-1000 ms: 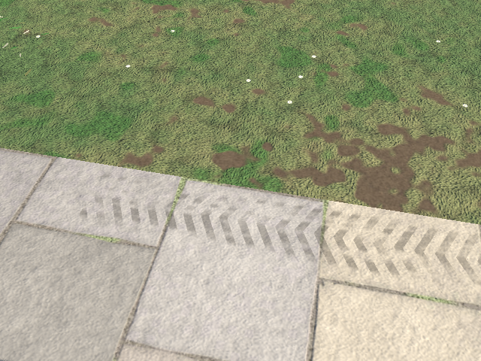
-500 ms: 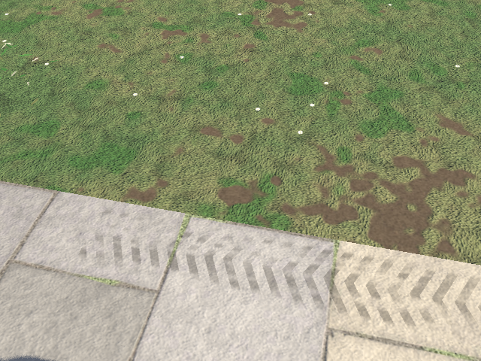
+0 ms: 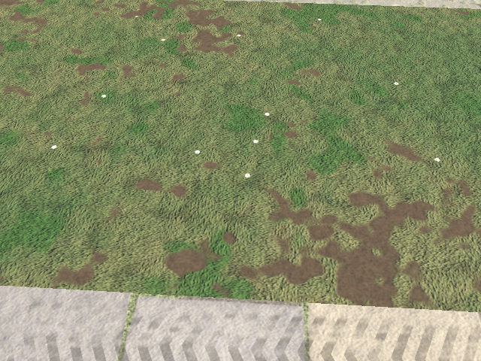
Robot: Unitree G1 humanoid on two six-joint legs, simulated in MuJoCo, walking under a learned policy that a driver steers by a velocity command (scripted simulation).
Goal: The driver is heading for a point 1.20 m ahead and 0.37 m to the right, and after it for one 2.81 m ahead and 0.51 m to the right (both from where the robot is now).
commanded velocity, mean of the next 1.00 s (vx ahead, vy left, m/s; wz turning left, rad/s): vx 0.50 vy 0.00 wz -0.41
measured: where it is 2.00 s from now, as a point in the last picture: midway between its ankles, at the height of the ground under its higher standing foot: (348, 222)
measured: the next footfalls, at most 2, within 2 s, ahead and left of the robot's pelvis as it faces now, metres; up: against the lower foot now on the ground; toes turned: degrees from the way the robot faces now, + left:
right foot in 0.34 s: +0.33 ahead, -0.18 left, +0.00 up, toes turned -14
left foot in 0.84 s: +0.68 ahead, -0.09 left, +0.00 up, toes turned -23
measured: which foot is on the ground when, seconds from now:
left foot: down 0.00-0.32, up 0.34-0.82, down 0.84-1.00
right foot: up 0.00-0.32, down 0.34-0.86, up 0.88-1.00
